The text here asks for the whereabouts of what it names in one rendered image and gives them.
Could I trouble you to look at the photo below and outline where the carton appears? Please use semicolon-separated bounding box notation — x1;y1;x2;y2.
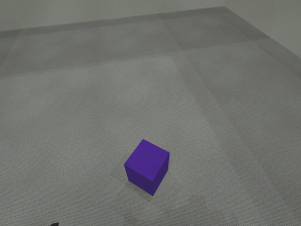
124;139;170;196

